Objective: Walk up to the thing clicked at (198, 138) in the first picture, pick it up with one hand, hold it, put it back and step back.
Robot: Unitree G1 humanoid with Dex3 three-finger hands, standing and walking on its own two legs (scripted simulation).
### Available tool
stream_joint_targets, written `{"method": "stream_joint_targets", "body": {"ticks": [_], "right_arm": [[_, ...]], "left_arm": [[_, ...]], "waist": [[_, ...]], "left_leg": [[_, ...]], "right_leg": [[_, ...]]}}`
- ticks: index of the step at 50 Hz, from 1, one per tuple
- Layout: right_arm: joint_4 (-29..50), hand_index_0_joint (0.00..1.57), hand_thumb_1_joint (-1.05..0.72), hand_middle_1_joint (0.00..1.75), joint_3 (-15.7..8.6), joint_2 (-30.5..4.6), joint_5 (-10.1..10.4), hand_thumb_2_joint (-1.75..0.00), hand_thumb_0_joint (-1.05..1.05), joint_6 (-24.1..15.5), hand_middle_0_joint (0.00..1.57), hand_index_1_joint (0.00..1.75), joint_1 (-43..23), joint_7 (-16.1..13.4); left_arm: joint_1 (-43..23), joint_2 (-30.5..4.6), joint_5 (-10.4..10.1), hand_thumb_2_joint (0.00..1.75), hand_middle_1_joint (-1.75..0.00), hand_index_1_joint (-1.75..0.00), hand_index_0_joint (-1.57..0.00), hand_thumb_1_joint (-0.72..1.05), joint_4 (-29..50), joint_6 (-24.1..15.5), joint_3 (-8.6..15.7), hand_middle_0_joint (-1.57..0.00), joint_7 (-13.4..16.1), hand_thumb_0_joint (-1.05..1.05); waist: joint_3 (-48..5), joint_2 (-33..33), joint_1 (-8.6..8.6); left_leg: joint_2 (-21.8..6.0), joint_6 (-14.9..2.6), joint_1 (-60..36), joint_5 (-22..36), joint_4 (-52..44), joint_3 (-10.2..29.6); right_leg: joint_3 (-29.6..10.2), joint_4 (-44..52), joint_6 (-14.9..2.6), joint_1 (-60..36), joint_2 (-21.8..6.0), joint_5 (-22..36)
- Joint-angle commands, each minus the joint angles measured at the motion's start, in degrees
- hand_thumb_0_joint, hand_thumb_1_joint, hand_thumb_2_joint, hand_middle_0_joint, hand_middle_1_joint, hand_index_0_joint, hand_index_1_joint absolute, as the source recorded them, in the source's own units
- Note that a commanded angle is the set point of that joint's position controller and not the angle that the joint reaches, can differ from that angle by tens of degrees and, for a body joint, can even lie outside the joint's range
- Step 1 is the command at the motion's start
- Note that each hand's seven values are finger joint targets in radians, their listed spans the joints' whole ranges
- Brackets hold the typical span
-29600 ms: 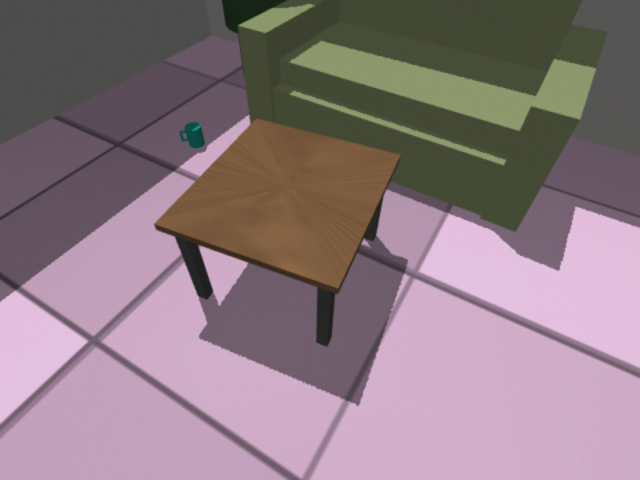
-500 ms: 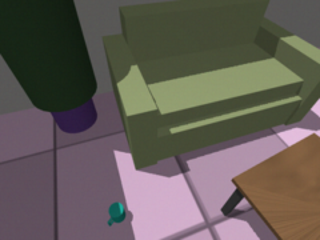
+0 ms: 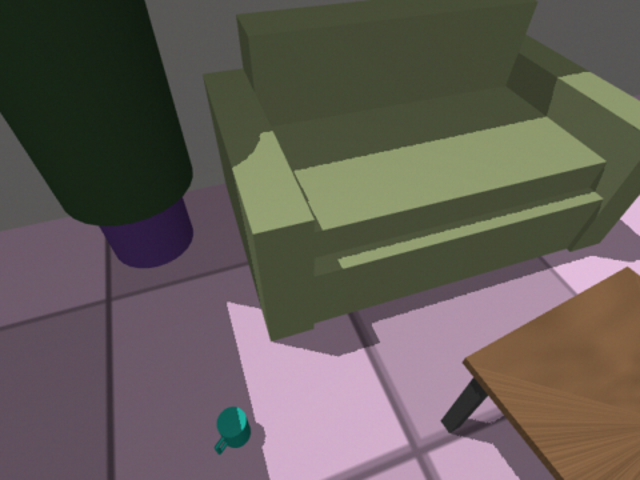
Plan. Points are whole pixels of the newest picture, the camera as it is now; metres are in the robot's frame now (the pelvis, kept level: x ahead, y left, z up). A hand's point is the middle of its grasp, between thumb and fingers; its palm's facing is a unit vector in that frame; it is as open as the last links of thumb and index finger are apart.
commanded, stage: rise first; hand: left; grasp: from above
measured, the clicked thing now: (230, 432) +0.40 +0.25 -0.73
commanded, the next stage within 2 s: none
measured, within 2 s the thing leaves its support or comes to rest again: neither
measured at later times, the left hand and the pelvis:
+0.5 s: hand out of the picture +0.12 +0.26 -0.21, palm faces -0.10 -0.90 -0.42, open 13.3 cm; pelvis -0.02 +0.02 -0.06, yaw +1 degrees
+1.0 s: hand out of the picture +0.18 +0.28 -0.36, palm faces -0.39 -0.61 -0.69, open 13.9 cm; pelvis -0.06 +0.02 -0.22, yaw +1 degrees
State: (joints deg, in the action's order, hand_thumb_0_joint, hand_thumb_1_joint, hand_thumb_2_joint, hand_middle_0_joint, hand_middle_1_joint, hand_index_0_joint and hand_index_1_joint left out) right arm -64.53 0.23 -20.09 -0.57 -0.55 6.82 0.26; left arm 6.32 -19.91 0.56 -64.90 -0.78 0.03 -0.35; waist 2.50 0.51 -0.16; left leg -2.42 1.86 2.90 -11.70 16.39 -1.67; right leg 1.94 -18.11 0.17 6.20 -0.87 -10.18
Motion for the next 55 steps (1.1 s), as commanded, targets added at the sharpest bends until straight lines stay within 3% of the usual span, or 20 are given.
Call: {"method": "stream_joint_targets", "body": {"ticks": [1,2,3,4,5,7,9,12,17,18,22,31,34,36,42,46,47,48,53,55], "right_arm": [[15.67,0.20,-0.92,0.30,-0.24,-3.85,4.11,-0.90,0.00,-3.51,0.20,0.30,2.16,-2.50],[15.91,0.20,-0.92,0.30,-1.81,-6.23,3.99,-0.91,0.00,-2.93,0.20,0.30,4.23,-3.12],[16.80,0.20,-0.92,0.30,-2.45,-6.13,3.60,-0.91,0.00,-2.67,0.20,0.30,4.89,-3.00],[18.61,0.20,-0.93,0.30,-2.74,-5.52,3.31,-0.91,0.00,-2.79,0.20,0.30,4.92,-2.91],[19.85,0.20,-0.93,0.30,-3.97,-5.59,2.32,-0.91,0.00,-3.15,0.20,0.30,5.92,-2.88],[22.05,0.20,-0.93,0.30,-4.91,-4.82,1.69,-0.91,0.00,-3.32,0.20,0.30,8.13,-2.29],[25.24,0.20,-0.91,0.30,-5.40,-4.43,1.83,-0.91,0.00,-3.51,0.20,0.30,8.16,-2.15],[28.66,0.20,-0.92,0.30,-5.60,-4.01,2.37,-0.91,0.00,-3.41,0.20,0.30,7.12,-1.79],[32.12,0.20,-0.89,0.30,-5.47,-2.80,2.00,-0.90,0.00,-4.57,0.20,0.30,6.33,-1.44],[32.39,0.20,-0.89,0.30,-5.77,-2.99,1.71,-0.90,0.00,-4.95,0.20,0.30,7.27,-1.37],[34.96,0.20,-0.90,0.30,-6.07,-2.51,1.38,-0.90,0.00,-6.58,0.20,0.30,6.99,-1.22],[38.77,0.20,-0.89,0.30,-6.32,-2.20,1.29,-0.90,0.00,-8.10,0.20,0.30,5.59,-1.44],[38.89,0.20,-0.90,0.30,-5.76,-1.98,1.17,-0.90,0.00,-9.12,0.20,0.30,4.71,-1.54],[38.41,0.20,-0.89,0.30,-5.66,-2.35,0.80,-0.90,0.00,-10.01,0.20,0.30,4.32,-1.31],[37.86,0.20,-0.86,0.30,-6.09,-4.03,0.96,-0.89,0.00,-12.50,0.20,0.30,3.30,-0.27],[35.86,0.20,-0.86,0.30,-6.79,-5.22,1.16,-0.89,0.00,-12.68,0.20,0.30,2.84,0.25],[35.57,0.20,-0.86,0.30,-7.15,-5.55,1.30,-0.89,0.00,-12.32,0.20,0.30,2.96,0.35],[34.81,0.20,-0.87,0.30,-7.26,-5.38,1.30,-0.90,0.00,-12.10,0.20,0.30,2.84,0.39],[32.54,0.20,-0.88,0.30,-7.98,-5.67,1.05,-0.90,0.00,-10.59,0.20,0.30,4.17,1.35],[31.63,0.20,-0.88,0.30,-8.15,-5.82,0.75,-0.90,0.00,-10.02,0.20,0.30,4.61,1.69]], "left_arm": [[-25.51,-5.04,-2.67,0.94,-0.54,-0.54,-0.15,0.66,17.68,-4.96,3.12,-0.17,1.87,0.00],[-15.12,-12.67,-0.81,0.94,-0.62,-0.62,-0.15,0.58,9.45,-3.09,7.70,-0.16,2.09,0.00],[-13.15,-12.81,0.42,0.95,-0.70,-0.70,-0.14,0.50,5.28,-1.89,8.19,-0.15,1.26,0.00],[-17.27,-13.63,1.68,0.95,-0.78,-0.78,-0.13,0.42,6.49,-1.88,8.64,-0.13,0.31,0.00],[-16.27,-13.72,3.48,0.96,-0.86,-0.85,-0.14,0.34,6.18,-2.39,9.86,-0.13,-0.34,0.00],[-5.69,-11.50,5.96,0.97,-1.00,-0.97,-0.10,0.18,4.72,-1.19,10.94,-0.06,-1.10,0.00],[-4.92,-11.77,7.20,1.00,-1.06,-1.03,-0.07,0.02,9.93,-0.24,11.73,-0.04,-0.42,0.00],[-3.60,-9.23,8.13,1.01,-1.08,-1.06,-0.06,-0.22,14.89,3.52,10.58,-0.04,0.53,0.00],[-3.93,-7.19,10.03,1.00,-1.09,-1.08,-0.07,-0.52,20.87,6.22,9.66,-0.06,1.66,0.00],[-4.69,-6.91,10.37,0.99,-1.08,-1.08,-0.07,-0.53,22.19,6.09,9.81,-0.07,1.81,0.00],[-2.52,-7.57,12.39,0.99,-1.09,-1.09,-0.08,-0.57,30.83,5.15,10.37,-0.08,2.16,0.00],[6.85,-6.37,16.22,0.99,-1.08,-1.08,-0.07,-0.55,43.97,9.46,9.24,-0.07,2.84,0.00],[1.18,-6.86,18.23,0.99,-1.09,-1.08,-0.08,-0.56,43.19,9.65,8.08,-0.07,3.19,0.00],[-2.65,-7.35,20.56,0.99,-1.08,-1.08,-0.08,-0.55,40.08,8.42,8.19,-0.07,3.36,0.00],[-9.04,-8.17,29.03,0.97,-1.10,-1.08,-0.08,-0.51,36.37,1.88,6.07,-0.07,5.71,0.00],[-13.13,-12.21,33.61,0.98,-1.10,-1.09,-0.07,-0.51,35.19,-0.32,7.36,-0.06,8.06,0.00],[-15.13,-14.47,34.88,0.99,-1.10,-1.09,-0.07,-0.52,34.56,-0.49,9.17,-0.06,8.75,0.00],[-15.99,-14.44,36.01,0.99,-1.10,-1.09,-0.07,-0.53,33.74,-0.57,8.39,-0.06,9.16,0.00],[-26.56,-17.01,41.21,0.99,-1.10,-1.08,-0.07,-0.53,28.10,-1.77,8.38,-0.06,10.04,0.00],[-31.01,-20.23,43.42,0.99,-1.09,-1.07,-0.07,-0.53,26.00,-2.92,9.70,-0.06,10.46,0.00]], "waist": [[-1.28,-1.06,4.94],[-0.91,-1.95,2.80],[-3.06,-3.90,2.69],[-4.64,-4.14,2.28],[-9.39,-3.47,1.64],[-14.73,0.18,-0.96],[-17.62,1.29,-1.99],[-15.61,1.23,-0.32],[-15.20,-0.71,0.64],[-16.34,-1.50,1.45],[-19.72,2.16,0.75],[-22.48,2.60,1.59],[-19.93,1.39,3.69],[-19.30,2.55,3.92],[-30.79,4.58,3.70],[-37.23,7.09,2.28],[-38.32,6.23,1.95],[-39.76,6.14,1.90],[-43.65,2.67,2.96],[-45.76,2.32,2.02]], "left_leg": [[2.88,-2.90,9.34,1.90,3.44,-1.65],[2.57,-2.73,10.90,1.82,4.53,-1.43],[2.99,-2.94,13.00,2.55,7.33,-1.26],[3.03,-3.11,14.71,2.81,9.16,-1.17],[3.24,-3.06,15.38,3.90,11.67,-1.06],[3.89,-2.24,17.65,7.65,15.29,-0.82],[4.13,-1.82,17.99,9.78,16.16,-0.61],[3.51,-1.70,19.62,8.17,16.92,0.09],[3.08,-1.91,25.95,3.63,23.98,0.27],[2.85,-2.00,27.03,3.74,25.95,0.40],[2.15,-1.34,31.24,2.98,31.26,1.59],[1.62,-1.52,38.28,0.41,38.16,2.91],[1.68,-2.04,43.91,-4.41,41.99,2.88],[1.48,-1.76,48.61,-7.25,45.42,3.73],[2.38,-1.33,57.43,-7.71,57.86,3.83],[2.39,-0.99,61.05,-3.93,63.99,4.73],[2.73,-1.32,63.72,-4.62,65.74,4.31],[2.85,-1.59,65.03,-3.75,67.65,3.82],[3.69,-2.82,75.70,-8.35,75.47,2.31],[3.94,-2.86,79.80,-9.87,78.40,1.62]], "right_leg": [[-0.51,-0.92,-0.21,7.33,-0.06,3.70],[-0.06,-1.75,-0.55,7.80,0.26,2.30],[-0.07,-3.62,-0.55,8.73,0.23,2.51],[0.02,-5.76,-0.53,8.92,-0.02,3.00],[-0.46,-8.51,-0.51,8.87,-0.34,4.93],[-0.41,-13.09,-1.12,8.63,-0.22,7.70],[-0.29,-14.22,-1.25,8.09,0.00,9.00],[0.31,-14.83,-1.36,11.80,0.63,6.42],[0.54,-20.87,-1.05,19.56,0.66,1.40],[0.58,-22.81,-0.94,21.20,0.72,1.74],[0.75,-29.91,-1.42,27.85,0.67,-0.46],[0.52,-36.68,-1.32,35.07,0.51,-3.29],[0.27,-39.32,-1.12,40.64,0.45,-6.25],[0.33,-44.35,-1.34,47.11,0.24,-9.28],[-0.04,-58.20,-1.54,59.43,-0.05,-9.56],[0.13,-66.25,-1.98,66.76,-0.35,-7.46],[-0.05,-67.18,-1.99,67.22,-0.34,-7.59],[-0.21,-68.24,-2.04,67.75,-0.27,-6.58],[-0.72,-72.06,-1.80,71.00,-0.24,-9.07],[-1.02,-74.48,-1.66,70.74,-0.43,-9.93]]}}
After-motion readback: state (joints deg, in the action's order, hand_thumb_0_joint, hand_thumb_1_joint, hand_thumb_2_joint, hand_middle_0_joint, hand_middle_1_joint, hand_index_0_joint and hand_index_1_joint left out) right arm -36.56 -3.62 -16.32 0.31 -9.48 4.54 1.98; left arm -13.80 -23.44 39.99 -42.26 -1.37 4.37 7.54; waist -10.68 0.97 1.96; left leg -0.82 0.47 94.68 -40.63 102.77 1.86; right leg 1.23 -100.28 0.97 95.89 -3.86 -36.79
